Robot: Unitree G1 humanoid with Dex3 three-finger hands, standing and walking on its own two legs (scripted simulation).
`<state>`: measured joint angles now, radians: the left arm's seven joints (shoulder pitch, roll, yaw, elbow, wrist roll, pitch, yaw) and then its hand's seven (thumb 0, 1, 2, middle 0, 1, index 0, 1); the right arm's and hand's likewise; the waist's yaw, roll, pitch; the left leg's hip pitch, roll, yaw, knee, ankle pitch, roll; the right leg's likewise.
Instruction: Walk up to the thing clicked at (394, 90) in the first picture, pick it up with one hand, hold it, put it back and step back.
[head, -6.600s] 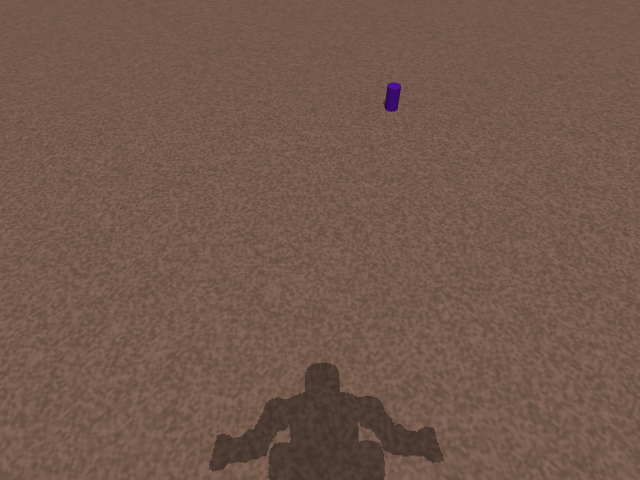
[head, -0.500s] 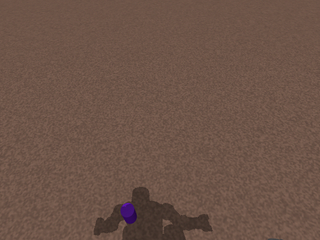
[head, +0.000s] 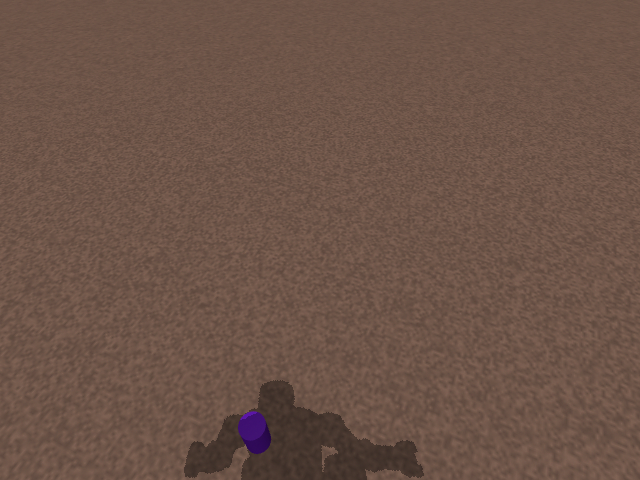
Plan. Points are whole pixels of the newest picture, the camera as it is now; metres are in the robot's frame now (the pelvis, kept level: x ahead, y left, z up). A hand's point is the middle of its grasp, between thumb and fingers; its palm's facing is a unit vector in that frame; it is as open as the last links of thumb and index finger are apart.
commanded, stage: walk up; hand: left
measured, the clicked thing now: (255, 433) +0.38 +0.21 -0.71
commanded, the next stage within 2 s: stand in 0.12 s
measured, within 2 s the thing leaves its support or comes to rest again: neither
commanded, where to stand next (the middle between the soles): +0.01 +0.00 m, yaw +0 degrees
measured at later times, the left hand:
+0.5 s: hand out of the picture +0.07 +0.25 -0.16, palm faces -0.02 -0.94 -0.34, open 7.4 cm
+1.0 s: hand out of the picture +0.08 +0.24 -0.15, palm faces -0.02 -0.94 -0.35, open 7.4 cm
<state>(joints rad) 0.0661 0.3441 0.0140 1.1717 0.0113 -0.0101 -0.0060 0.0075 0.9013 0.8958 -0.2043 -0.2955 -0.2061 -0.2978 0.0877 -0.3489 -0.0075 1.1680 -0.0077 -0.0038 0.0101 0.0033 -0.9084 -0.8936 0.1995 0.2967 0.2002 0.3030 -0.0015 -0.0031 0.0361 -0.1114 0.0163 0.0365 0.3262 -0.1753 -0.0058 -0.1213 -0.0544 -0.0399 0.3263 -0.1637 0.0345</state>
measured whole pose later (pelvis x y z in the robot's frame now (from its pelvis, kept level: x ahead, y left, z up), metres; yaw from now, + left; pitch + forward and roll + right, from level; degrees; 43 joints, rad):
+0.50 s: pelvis +0.00 -0.01 +0.00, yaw +0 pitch -2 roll +0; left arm 0.10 0.35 0.00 1.14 0.01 -0.01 -0.01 0.01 0.90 0.90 -0.20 -0.30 -0.21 -0.30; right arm 0.08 -0.35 -0.01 1.15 -0.01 0.00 0.01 0.00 -0.91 -0.89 0.20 0.30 0.20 0.30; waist 0.00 0.00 0.05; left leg -0.11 0.02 0.03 0.31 -0.16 -0.01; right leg -0.12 -0.05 -0.04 0.32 -0.16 0.03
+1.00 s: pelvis +0.00 -0.01 +0.00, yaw +0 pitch -2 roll +0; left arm 0.11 0.35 0.00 1.13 0.01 -0.01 -0.01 0.01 0.90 0.90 -0.20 -0.30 -0.21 -0.30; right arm 0.11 -0.35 0.00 1.15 -0.01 0.00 0.01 0.00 -0.91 -0.89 0.20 0.30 0.20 0.30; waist 0.00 0.00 0.04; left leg -0.11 0.03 0.03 0.31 -0.17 -0.02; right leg -0.12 -0.04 -0.05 0.33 -0.17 0.02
